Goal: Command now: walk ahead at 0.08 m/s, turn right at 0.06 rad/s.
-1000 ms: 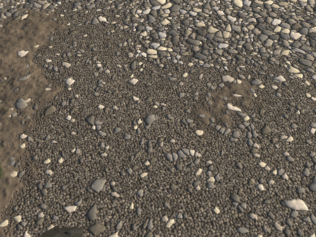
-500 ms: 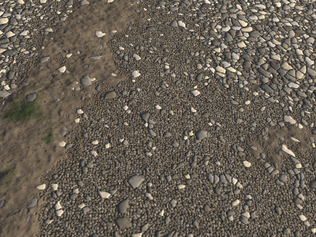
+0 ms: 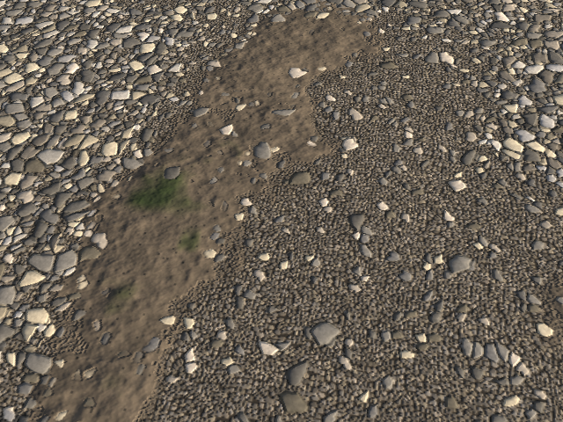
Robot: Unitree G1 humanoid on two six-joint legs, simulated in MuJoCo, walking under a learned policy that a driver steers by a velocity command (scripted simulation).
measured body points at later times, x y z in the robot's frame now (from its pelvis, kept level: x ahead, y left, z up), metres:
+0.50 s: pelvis +0.12 -0.07 -0.03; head +0.15 -0.09 +0.42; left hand +0.39 +0.13 -0.10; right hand +0.04 -0.36 -0.15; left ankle -0.02 +0.14 -0.73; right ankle +0.19 -0.18 -0.75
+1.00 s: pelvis +0.38 -0.18 -0.02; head +0.41 -0.20 +0.43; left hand +0.51 +0.09 -0.13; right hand +0.51 -0.47 -0.09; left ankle +0.58 -0.14 -0.73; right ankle +0.19 -0.18 -0.74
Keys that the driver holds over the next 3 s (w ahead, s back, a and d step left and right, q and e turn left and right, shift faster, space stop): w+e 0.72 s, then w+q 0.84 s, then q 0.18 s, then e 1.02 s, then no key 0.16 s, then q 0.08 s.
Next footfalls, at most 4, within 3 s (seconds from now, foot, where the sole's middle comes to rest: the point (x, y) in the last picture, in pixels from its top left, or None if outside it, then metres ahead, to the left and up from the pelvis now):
0.08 left None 0.02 0.14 -0.78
0.48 right None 0.22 -0.19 -0.78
1.04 left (383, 365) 0.61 -0.17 -0.78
1.48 right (483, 291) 0.81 -0.45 -0.78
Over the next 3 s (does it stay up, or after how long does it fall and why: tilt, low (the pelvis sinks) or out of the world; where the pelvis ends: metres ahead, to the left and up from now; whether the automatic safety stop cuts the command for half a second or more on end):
stays up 0.89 -0.33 0.00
